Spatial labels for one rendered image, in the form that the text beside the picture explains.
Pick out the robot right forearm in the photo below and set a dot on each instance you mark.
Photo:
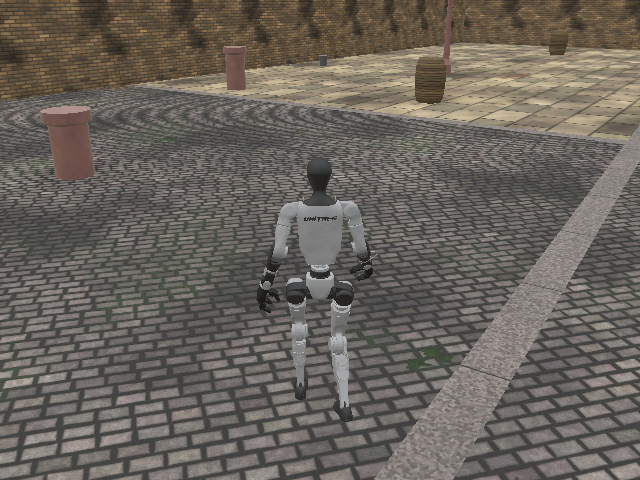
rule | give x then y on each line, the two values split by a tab
365	258

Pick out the robot right hand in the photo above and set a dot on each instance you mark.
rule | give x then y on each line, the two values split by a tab
366	275

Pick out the right robot upper arm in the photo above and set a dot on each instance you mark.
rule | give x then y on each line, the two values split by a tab
351	211

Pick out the robot left hand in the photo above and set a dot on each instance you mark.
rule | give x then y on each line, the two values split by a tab
261	298

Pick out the robot left foot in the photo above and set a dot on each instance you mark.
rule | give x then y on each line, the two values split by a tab
300	392

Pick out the robot left forearm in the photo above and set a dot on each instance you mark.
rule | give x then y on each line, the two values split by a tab
270	270

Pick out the humanoid robot torso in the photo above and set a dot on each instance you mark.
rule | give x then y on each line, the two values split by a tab
320	236

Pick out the left robot upper arm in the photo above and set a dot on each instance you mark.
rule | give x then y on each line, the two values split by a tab
287	212

